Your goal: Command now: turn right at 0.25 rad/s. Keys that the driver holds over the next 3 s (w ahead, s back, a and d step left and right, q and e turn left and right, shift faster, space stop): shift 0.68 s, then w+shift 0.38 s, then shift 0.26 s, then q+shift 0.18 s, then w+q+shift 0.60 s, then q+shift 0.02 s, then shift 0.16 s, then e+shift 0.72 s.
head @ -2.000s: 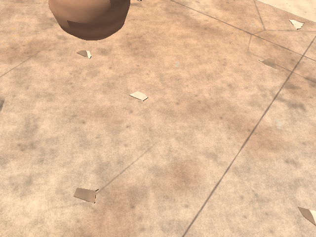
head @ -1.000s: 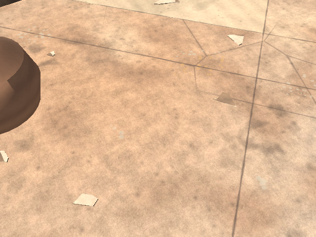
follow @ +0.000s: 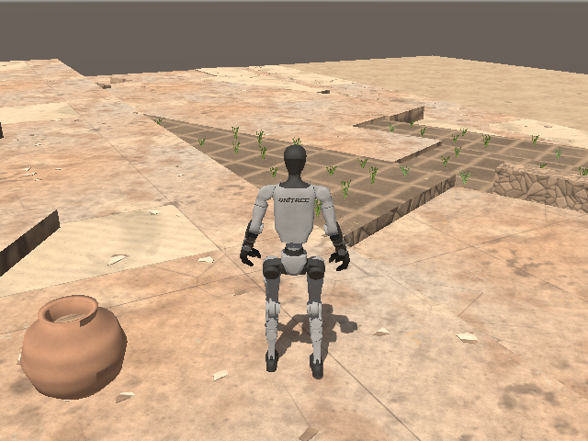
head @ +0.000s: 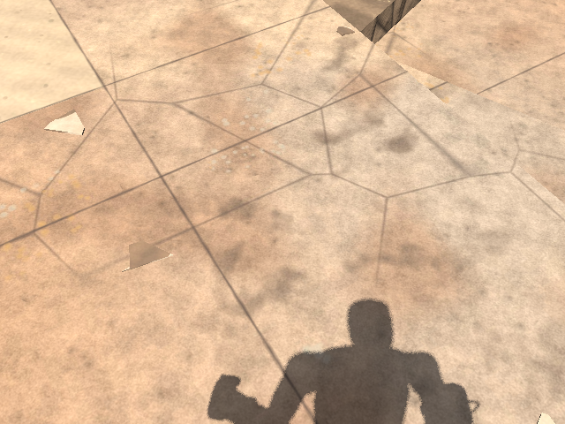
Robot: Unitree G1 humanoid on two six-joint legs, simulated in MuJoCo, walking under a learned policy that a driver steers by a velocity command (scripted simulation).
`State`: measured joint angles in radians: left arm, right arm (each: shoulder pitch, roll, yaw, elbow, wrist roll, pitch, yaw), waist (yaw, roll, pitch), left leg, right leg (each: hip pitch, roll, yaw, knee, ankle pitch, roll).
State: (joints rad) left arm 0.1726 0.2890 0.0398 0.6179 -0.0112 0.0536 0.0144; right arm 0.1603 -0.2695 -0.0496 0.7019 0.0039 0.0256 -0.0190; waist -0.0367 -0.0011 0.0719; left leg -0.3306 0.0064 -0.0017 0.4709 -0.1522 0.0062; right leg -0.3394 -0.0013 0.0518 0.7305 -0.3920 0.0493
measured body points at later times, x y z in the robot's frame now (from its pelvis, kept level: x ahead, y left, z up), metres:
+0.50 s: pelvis +0.00 -0.01 +0.00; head +0.01 -0.01 +0.45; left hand +0.15 +0.23 -0.11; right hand +0.12 -0.28 -0.12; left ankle +0.01 +0.13 -0.74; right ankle -0.01 -0.12 -0.74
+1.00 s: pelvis +0.07 +0.03 +0.00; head +0.08 +0.04 +0.45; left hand +0.18 +0.29 -0.13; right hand +0.09 -0.25 -0.12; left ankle +0.01 +0.13 -0.74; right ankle +0.02 -0.10 -0.68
